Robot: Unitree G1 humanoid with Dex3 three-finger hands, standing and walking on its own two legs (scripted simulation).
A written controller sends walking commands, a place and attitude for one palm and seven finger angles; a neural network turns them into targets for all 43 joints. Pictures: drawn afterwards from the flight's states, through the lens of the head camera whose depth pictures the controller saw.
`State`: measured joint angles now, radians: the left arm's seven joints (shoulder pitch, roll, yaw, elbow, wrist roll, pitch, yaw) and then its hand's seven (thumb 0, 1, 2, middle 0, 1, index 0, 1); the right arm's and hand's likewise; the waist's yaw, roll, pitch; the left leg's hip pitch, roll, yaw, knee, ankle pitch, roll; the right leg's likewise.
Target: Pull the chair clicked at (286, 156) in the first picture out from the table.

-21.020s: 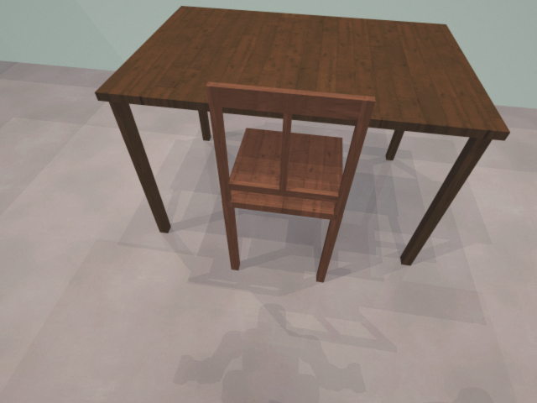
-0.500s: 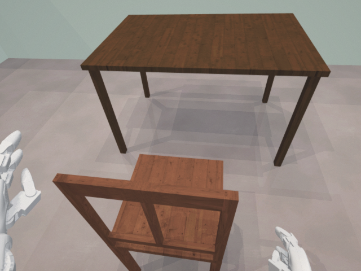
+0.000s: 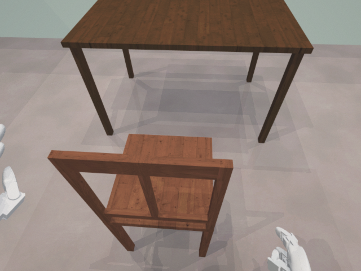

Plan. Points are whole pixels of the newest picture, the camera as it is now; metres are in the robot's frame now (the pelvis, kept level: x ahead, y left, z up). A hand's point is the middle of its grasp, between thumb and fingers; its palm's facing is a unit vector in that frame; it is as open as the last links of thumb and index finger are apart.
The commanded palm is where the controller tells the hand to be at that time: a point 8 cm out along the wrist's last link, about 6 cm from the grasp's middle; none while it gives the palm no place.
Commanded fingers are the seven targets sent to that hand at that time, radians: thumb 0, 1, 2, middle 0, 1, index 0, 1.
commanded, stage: step back with the hand held close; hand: left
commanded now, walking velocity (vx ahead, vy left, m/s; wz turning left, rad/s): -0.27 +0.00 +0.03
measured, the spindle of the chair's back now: (150, 196) +0.32 +0.12 -0.10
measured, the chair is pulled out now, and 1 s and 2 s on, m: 0.62 0.62 0.62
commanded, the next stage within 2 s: stop stepping back and stand still in 1.26 s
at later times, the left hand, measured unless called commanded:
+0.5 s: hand out of the picture +0.14 +0.28 +0.16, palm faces +0.49 -0.70 -0.52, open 7.4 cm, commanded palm +0.08 +0.31 +0.18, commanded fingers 0.00 0.90 0.90 -0.20 -0.30 -0.20 -0.30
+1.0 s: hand out of the picture +0.14 +0.27 +0.17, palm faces +0.45 -0.75 -0.48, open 7.4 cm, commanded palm +0.07 +0.30 +0.18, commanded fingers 0.00 0.90 0.90 -0.20 -0.30 -0.20 -0.30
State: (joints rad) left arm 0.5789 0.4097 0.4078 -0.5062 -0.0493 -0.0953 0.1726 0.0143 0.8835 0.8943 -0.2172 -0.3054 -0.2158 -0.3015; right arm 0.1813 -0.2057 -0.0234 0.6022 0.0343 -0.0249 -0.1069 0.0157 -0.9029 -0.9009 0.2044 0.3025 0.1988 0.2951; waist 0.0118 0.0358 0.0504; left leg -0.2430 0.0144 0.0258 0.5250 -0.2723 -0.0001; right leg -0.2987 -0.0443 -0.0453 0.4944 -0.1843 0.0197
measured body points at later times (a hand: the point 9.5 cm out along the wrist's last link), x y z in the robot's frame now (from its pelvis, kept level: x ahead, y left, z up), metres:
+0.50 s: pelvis -0.05 +0.01 -0.01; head -0.03 +0.01 +0.43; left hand +0.11 +0.32 +0.19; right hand +0.12 -0.23 -0.10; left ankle +0.01 +0.12 -0.74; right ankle +0.05 -0.13 -0.74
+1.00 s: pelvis -0.07 +0.00 -0.01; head -0.02 +0.02 +0.44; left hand +0.11 +0.30 +0.20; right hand +0.12 -0.22 -0.09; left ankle +0.00 +0.12 -0.74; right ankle -0.10 -0.14 -0.74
